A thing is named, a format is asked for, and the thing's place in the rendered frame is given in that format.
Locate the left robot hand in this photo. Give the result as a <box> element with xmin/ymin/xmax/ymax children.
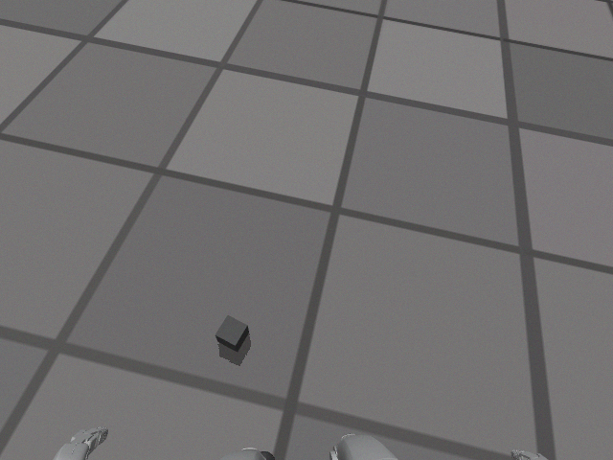
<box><xmin>53</xmin><ymin>426</ymin><xmax>108</xmax><ymax>460</ymax></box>

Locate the cube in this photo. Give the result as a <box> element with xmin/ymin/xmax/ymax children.
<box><xmin>215</xmin><ymin>315</ymin><xmax>249</xmax><ymax>352</ymax></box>

